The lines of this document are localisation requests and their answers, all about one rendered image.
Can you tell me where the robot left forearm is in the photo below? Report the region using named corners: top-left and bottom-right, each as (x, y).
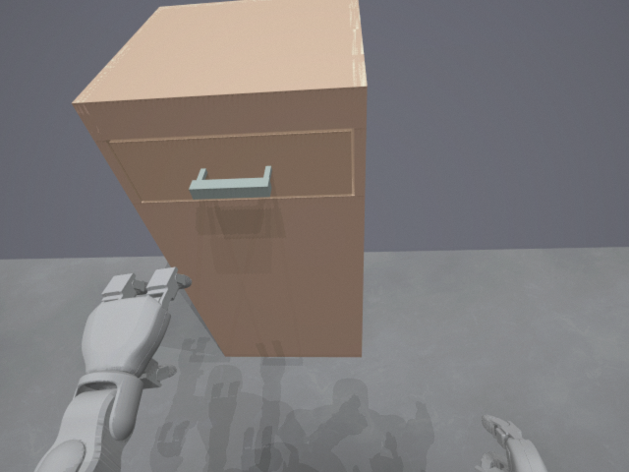
top-left (34, 370), bottom-right (143, 472)

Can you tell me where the left robot hand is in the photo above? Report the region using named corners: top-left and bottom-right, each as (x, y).
top-left (82, 267), bottom-right (192, 389)

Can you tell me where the drawer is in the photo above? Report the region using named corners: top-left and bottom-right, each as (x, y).
top-left (109, 129), bottom-right (352, 201)

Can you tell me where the cabinet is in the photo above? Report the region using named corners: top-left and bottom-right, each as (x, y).
top-left (72, 0), bottom-right (368, 357)

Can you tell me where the right robot hand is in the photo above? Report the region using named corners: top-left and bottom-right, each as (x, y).
top-left (475, 414), bottom-right (547, 472)

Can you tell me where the handle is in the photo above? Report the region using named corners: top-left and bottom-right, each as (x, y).
top-left (189, 166), bottom-right (272, 200)

